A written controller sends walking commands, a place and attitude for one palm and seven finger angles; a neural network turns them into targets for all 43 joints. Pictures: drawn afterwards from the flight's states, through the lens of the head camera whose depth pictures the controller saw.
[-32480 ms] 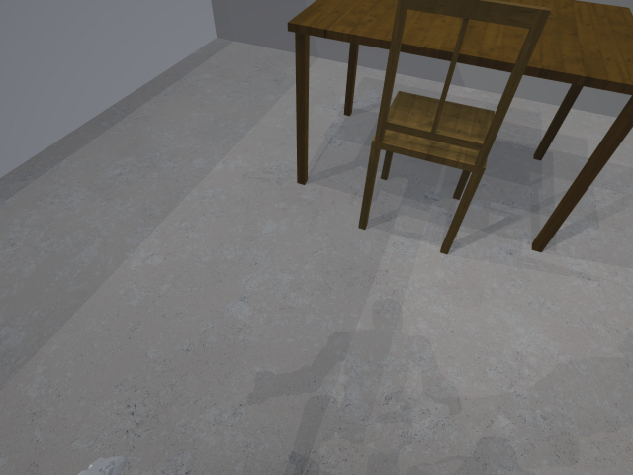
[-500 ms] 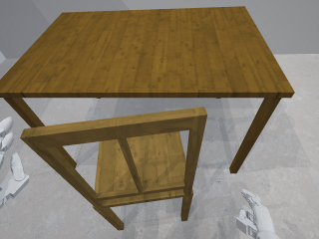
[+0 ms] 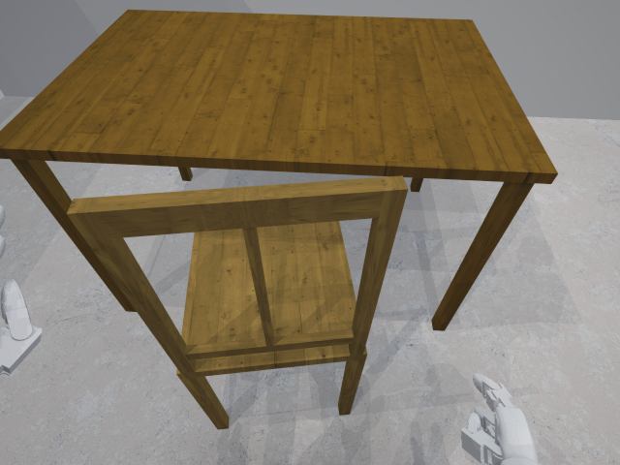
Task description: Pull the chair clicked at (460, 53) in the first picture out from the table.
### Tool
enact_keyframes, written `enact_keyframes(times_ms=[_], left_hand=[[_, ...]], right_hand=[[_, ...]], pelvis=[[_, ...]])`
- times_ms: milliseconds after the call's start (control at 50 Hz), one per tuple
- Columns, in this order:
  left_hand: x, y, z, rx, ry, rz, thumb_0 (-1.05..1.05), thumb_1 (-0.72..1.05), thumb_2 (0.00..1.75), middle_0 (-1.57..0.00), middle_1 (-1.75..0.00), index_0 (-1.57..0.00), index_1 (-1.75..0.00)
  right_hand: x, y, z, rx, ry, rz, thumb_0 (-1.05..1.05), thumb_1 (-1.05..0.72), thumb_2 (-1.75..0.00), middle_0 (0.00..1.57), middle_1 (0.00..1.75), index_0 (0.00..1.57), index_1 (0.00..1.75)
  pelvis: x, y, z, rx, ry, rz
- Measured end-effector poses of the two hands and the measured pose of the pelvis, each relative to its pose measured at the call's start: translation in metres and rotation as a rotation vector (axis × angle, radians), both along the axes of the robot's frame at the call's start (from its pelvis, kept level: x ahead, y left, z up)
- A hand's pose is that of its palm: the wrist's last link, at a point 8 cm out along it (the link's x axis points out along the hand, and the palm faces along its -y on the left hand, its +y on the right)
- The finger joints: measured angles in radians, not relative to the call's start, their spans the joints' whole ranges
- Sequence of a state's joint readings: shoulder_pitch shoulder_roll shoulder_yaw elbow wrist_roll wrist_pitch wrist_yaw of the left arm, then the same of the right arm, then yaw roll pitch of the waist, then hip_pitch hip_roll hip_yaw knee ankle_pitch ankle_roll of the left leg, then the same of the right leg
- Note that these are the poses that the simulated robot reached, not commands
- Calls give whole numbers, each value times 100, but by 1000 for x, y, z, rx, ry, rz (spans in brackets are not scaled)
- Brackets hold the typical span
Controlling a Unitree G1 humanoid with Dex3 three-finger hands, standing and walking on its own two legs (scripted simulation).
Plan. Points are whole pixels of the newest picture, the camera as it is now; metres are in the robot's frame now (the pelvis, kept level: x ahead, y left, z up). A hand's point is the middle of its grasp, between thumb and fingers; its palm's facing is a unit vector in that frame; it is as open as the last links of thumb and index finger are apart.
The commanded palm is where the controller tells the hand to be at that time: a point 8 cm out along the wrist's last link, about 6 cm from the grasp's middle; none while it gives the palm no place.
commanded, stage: step back with the hand held close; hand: left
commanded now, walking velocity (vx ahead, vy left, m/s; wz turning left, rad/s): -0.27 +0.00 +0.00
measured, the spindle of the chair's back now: (261, 294) +0.37 +0.11 -0.04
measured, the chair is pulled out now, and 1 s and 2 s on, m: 0.16 0.16 0.16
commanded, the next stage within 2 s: stop stepping back and stand still in 1.34 s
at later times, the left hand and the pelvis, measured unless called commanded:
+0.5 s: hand (23, 338) +0.19 +0.26 +0.17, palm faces +0.43 -0.73 -0.53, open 7.4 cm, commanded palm +0.13 +0.30 +0.19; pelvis -0.01 +0.00 -0.01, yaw +0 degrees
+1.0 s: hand (40, 360) +0.17 +0.23 +0.19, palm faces +0.39 -0.77 -0.50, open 7.4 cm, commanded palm +0.10 +0.28 +0.19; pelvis -0.04 -0.02 +0.00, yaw +1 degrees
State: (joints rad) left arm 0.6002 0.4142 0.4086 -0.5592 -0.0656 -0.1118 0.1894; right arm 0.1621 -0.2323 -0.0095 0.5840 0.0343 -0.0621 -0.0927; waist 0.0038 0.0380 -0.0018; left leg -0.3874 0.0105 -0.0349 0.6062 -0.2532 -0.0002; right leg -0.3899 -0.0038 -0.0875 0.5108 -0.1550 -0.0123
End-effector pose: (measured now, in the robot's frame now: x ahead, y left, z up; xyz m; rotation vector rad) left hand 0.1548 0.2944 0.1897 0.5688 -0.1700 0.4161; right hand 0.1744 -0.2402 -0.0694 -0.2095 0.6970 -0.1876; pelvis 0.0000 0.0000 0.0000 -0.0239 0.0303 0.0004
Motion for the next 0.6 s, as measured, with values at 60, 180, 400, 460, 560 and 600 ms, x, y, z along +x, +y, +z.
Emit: enact_keyframes(times_ms=[60, 180, 400, 460, 560, 600], left_hand=[[-4, 2, 3, 18, -17, 4, 1, 88, 90, -22, -31, -21, -30], [-7, 1, 0, 18, -17, 9, 1, 88, 90, -21, -31, -21, -30], [-6, 0, -2, 41, -18, -42, 1, 88, 90, -22, -31, -21, -30], [-7, 2, 3, 76, -37, -42, 1, 88, 90, -22, -31, -22, -30], [-8, -3, 9, 83, -85, -34, 1, 88, 90, -22, -31, -21, -30], [-7, -6, 8, 61, -99, -35, 1, 88, 90, -22, -31, -21, -30]], right_hand=[[-8, -2, -1, -3, 4, -2, 1, -90, -90, 20, 30, 20, 30], [-21, -4, -8, 0, 32, -3, 1, -90, -90, 20, 30, 20, 30], [-31, 1, -15, -11, 75, -18, 2, -90, -90, 21, 30, 20, 30], [-27, 4, -15, -6, 59, -14, 2, -90, -90, 21, 30, 20, 30], [-19, 6, -18, 13, 29, 6, 1, -90, -90, 21, 30, 20, 30], [-16, 6, -18, 17, 26, 12, 1, -90, -90, 21, 30, 20, 30]], pelvis=[[-4, -1, 0, -2, 1, 1], [-9, -2, -2, -4, 6, 0], [-16, 2, -6, -6, 21, 5], [-15, 1, -7, -3, 20, 2], [-13, -4, -10, -2, 17, 2], [-13, -5, -10, -3, 21, 6]])
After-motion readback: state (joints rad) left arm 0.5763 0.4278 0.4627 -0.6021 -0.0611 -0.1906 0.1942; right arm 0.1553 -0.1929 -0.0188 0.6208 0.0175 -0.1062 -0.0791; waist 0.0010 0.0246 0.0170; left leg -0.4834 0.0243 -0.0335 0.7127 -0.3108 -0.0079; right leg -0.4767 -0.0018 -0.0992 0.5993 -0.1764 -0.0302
